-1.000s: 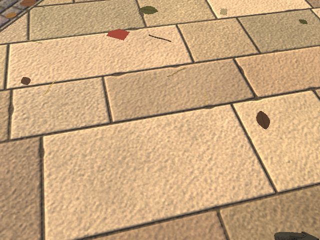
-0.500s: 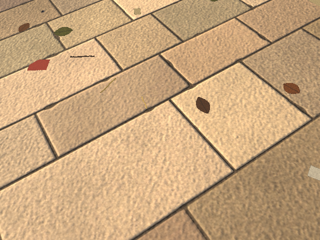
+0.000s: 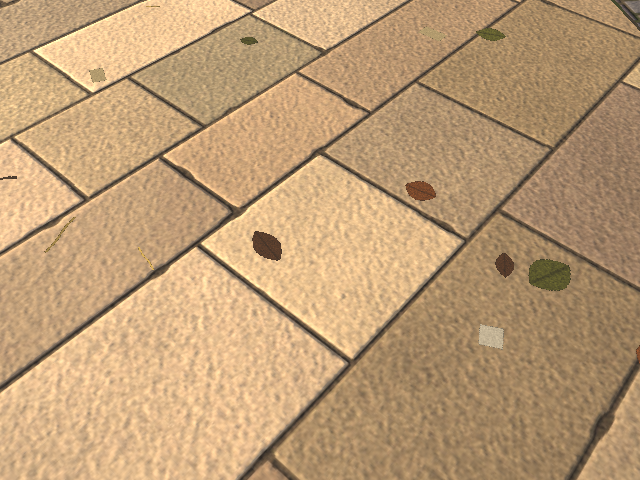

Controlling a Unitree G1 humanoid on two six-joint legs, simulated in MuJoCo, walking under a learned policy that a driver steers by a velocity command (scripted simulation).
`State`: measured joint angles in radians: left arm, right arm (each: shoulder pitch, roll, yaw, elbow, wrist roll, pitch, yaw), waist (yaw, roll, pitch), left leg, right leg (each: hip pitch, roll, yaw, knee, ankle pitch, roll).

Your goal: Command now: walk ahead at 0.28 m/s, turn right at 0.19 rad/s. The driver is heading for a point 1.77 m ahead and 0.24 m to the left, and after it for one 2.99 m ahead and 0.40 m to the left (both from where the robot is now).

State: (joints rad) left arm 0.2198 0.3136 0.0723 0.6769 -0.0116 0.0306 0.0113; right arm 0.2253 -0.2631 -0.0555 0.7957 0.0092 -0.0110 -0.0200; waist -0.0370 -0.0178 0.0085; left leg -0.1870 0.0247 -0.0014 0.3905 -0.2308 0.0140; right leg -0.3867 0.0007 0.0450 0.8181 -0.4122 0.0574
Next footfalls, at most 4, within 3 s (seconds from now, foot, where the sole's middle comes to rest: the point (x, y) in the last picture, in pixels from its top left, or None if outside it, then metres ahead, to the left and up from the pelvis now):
0.10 right None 0.04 -0.13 -0.78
0.56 left None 0.39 0.11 -0.78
1.10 right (371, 390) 0.70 -0.13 -0.78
1.60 left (266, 284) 1.00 0.11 -0.78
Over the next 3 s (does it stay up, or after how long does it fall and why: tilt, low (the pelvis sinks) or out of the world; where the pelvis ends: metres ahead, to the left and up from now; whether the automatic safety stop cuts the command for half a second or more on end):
stays up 1.01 -0.03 -0.01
